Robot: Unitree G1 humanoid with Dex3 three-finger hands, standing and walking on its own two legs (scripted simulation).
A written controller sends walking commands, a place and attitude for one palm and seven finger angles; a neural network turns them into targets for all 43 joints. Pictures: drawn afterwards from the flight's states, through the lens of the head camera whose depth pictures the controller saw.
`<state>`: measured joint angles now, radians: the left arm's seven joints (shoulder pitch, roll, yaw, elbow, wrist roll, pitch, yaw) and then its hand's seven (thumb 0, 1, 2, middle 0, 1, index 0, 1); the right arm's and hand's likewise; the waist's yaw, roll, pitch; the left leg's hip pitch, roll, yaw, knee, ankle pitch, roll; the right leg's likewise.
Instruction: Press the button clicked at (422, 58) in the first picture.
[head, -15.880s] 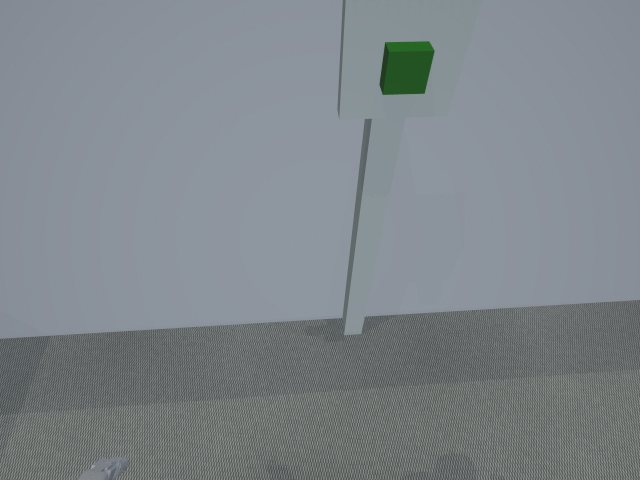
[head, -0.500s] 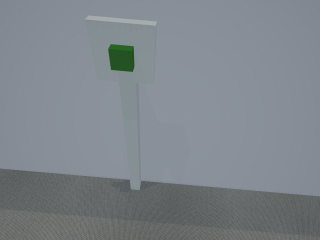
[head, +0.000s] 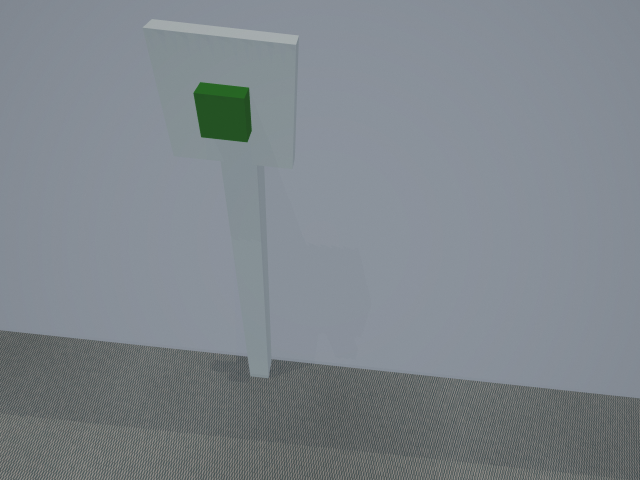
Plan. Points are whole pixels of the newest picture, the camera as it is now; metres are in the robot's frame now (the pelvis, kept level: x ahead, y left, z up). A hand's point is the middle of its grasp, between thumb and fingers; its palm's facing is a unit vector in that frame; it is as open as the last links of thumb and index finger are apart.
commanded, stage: come to a stop and stand still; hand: left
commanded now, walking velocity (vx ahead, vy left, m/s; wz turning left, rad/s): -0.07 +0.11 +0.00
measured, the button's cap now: (225, 111) +0.52 +0.19 +0.20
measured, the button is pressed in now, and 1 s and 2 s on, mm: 0 0 0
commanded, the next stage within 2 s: look again from close up in 1.34 s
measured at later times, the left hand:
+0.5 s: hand out of the picture +0.00 +0.20 -0.17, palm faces +0.01 -0.98 -0.21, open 7.3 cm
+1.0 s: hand out of the picture -0.04 +0.12 -0.17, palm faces +0.05 -0.99 -0.09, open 7.4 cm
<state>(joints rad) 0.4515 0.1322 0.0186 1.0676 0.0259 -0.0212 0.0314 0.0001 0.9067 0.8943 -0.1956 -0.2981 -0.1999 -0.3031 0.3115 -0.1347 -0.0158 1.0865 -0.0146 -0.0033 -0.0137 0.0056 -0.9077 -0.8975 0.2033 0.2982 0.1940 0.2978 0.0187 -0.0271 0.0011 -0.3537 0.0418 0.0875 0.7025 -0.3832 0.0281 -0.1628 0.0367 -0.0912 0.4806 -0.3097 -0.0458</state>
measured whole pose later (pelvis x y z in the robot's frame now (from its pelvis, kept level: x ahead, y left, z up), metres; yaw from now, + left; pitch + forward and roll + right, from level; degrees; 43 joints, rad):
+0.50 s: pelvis -0.01 +0.02 +0.00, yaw -1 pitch +0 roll +0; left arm 0.31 0.17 0.02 1.04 0.03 0.02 0.03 0.00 0.91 0.89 -0.19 -0.30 -0.20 -0.30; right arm 0.23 -0.16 -0.02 1.07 -0.02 0.00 -0.03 0.00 -0.93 -0.90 0.21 0.30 0.20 0.30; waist 0.00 -0.01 0.02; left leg -0.29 -0.02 0.13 0.47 -0.18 0.08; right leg -0.20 -0.01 -0.05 0.50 -0.30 0.00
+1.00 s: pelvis +0.01 +0.00 +0.01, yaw +0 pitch -1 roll +0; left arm 0.39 0.07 -0.02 1.11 0.01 -0.02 0.05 0.00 0.91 0.89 -0.20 -0.30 -0.20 -0.30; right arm 0.33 -0.08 0.02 1.16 -0.01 -0.02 -0.03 0.00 -0.91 -0.90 0.20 0.30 0.19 0.30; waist 0.00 -0.03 0.03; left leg -0.25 0.00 0.10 0.45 -0.19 0.05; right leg -0.13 0.01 -0.07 0.43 -0.29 -0.03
